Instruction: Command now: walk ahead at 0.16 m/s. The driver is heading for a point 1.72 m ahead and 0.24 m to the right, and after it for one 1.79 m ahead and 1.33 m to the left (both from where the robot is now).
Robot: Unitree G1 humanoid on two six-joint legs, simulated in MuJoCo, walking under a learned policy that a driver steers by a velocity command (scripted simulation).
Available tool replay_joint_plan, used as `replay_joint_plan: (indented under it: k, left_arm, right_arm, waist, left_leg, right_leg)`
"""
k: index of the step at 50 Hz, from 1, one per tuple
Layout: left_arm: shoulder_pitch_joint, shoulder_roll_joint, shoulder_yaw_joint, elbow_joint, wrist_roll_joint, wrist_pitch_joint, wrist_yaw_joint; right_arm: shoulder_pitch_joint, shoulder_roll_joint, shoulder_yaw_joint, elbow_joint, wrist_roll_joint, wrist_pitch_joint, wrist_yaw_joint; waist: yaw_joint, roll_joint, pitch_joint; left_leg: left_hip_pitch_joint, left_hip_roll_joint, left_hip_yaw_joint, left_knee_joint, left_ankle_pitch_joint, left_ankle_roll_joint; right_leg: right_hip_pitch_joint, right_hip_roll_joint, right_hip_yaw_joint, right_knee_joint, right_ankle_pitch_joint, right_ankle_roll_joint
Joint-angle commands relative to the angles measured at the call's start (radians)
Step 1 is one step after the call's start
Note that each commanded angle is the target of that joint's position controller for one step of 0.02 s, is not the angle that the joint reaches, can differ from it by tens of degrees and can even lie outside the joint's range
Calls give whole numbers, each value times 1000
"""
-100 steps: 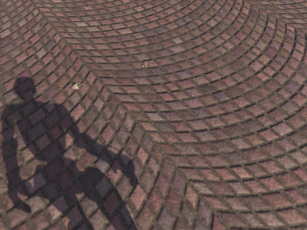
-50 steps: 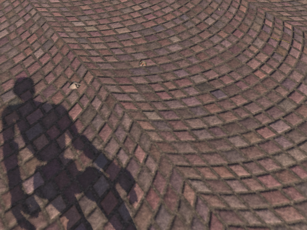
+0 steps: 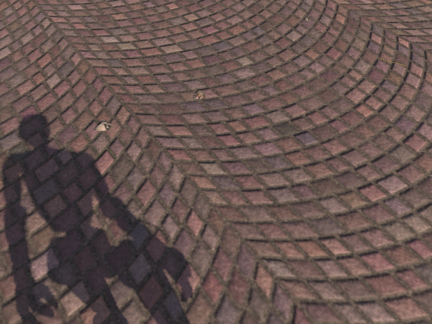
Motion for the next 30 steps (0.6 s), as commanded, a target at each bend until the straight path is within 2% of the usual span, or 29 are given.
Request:
replay_joint_plan:
  k: [1,2,3,4,6,7,8,9,10,11,12,13,14,15,16,17,18,21,24,27,30]
  left_arm:
    - [128,177,43,-18,-18,-10,10]
    - [109,211,57,-28,-22,-20,11]
    - [104,207,60,-33,-18,-32,9]
    - [106,191,58,-37,-13,-42,4]
    - [89,180,57,-46,-21,-47,-9]
    - [66,184,57,-53,-25,-43,-14]
    - [42,192,56,-61,-24,-39,-19]
    - [33,202,55,-69,-18,-41,-22]
    - [-17,180,45,-89,-18,-48,-24]
    - [-18,96,23,-134,-17,-65,-22]
    - [-49,89,25,-154,-39,-88,-24]
    - [-80,116,30,-172,-60,-99,-33]
    - [-101,137,34,-173,-56,-104,-37]
    - [-108,141,43,-171,-42,-105,-35]
    - [-107,164,57,-168,-29,-97,-35]
    - [-93,155,60,-163,-29,-88,-40]
    - [-98,143,60,-163,-28,-79,-44]
    - [-219,121,55,-210,-20,-63,-46]
    - [-372,106,40,-266,-17,-67,-55]
    - [-475,113,32,-297,-23,-73,-71]
    - [-531,128,29,-328,-27,-80,-89]
  right_arm:
    - [-56,-80,-15,-59,9,-33,9]
    - [-89,-75,-12,-80,13,-53,20]
    - [-112,-75,-11,-95,16,-70,30]
    - [-127,-80,-13,-109,20,-85,37]
    - [-118,-82,-14,-121,31,-107,50]
    - [-74,-77,-18,-105,31,-113,55]
    - [26,-77,-28,-64,30,-114,59]
    - [155,-102,-48,-18,27,-111,59]
    - [313,-159,-74,14,24,-110,55]
    - [456,-277,-95,16,18,-113,51]
    - [401,-206,-61,16,-4,-128,57]
    - [291,-160,-41,-17,-2,-139,56]
    - [211,-115,-24,-43,-3,-143,61]
    - [168,-108,-15,-56,-6,-142,67]
    - [155,-89,-5,-61,-11,-138,68]
    - [172,-93,-3,-57,-14,-134,65]
    - [199,-93,0,-52,-13,-131,60]
    - [244,-137,-2,-49,-15,-125,40]
    - [254,-153,-4,-67,-18,-115,27]
    - [302,-167,-11,-66,-6,-111,24]
    - [327,-168,-18,-58,4,-104,23]
  waist:
    - [37,-152,161]
    - [40,-182,208]
    - [44,-170,237]
    - [45,-154,247]
    - [28,-130,230]
    - [2,-116,203]
    - [-43,-108,157]
    - [-96,-99,90]
    - [-175,8,22]
    - [-194,296,-85]
    - [-146,252,-89]
    - [-99,167,13]
    - [-69,88,46]
    - [-42,42,68]
    - [-23,43,66]
    - [-14,71,63]
    - [-12,61,70]
    - [-21,38,99]
    - [-51,46,116]
    - [-78,56,131]
    - [-71,64,141]
  left_leg:
    - [-104,-43,87,135,-203,31]
    - [-197,3,72,222,-142,41]
    - [-276,41,47,279,-153,51]
    - [-344,67,31,302,-199,59]
    - [-311,80,45,183,-205,69]
    - [-169,47,93,88,-140,67]
    - [45,-10,149,20,-28,58]
    - [240,-60,169,11,29,56]
    - [404,42,-4,-72,-12,102]
    - [560,327,-538,-304,-168,260]
    - [514,414,-771,-408,-229,309]
    - [438,410,-656,-390,-240,281]
    - [376,357,-496,-386,-178,235]
    - [319,314,-379,-399,-86,202]
    - [282,260,-274,-413,0,169]
    - [256,242,-219,-422,68,165]
    - [252,226,-175,-428,145,166]
    - [252,230,-121,-455,255,184]
    - [234,212,-66,-473,272,178]
    - [257,219,-33,-478,257,172]
    - [355,259,-19,-436,305,158]
  right_leg:
    - [-178,-209,289,-298,-444,-161]
    - [-157,-307,392,-345,-434,-208]
    - [-121,-354,433,-354,-365,-231]
    - [-62,-361,426,-342,-264,-231]
    - [-11,-316,329,-293,-110,-189]
    - [-68,-270,254,-258,-62,-163]
    - [-169,-220,188,-201,20,-142]
    - [-243,-174,140,-93,211,-124]
    - [-338,-97,41,189,366,-72]
    - [-557,47,-39,611,103,5]
    - [-650,44,137,826,-120,-20]
    - [-728,-20,162,895,-64,-57]
    - [-717,-74,145,871,36,-83]
    - [-693,-109,128,800,113,-91]
    - [-639,-134,113,742,162,-92]
    - [-599,-141,100,706,184,-83]
    - [-599,-144,82,679,194,-70]
    - [-679,-149,55,544,266,-22]
    - [-663,-128,29,313,381,-1]
    - [-615,-94,-2,172,442,-5]
    - [-608,-80,8,87,419,-40]
Velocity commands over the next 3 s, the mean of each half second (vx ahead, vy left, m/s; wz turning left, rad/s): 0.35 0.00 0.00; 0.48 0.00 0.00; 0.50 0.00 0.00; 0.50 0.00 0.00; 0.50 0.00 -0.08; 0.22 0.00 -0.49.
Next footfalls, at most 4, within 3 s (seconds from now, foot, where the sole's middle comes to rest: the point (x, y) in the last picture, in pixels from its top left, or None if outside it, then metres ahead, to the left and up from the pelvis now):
0.70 right None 0.50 -0.12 -0.77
1.26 left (191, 238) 0.81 0.12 -0.77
1.82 right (254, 168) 1.14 -0.12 -0.77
2.38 left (199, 115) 1.46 0.11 -0.77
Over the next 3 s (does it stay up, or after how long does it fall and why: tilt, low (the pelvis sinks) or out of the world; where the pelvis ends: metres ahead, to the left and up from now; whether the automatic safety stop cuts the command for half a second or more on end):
stays up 1.51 -0.03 -0.01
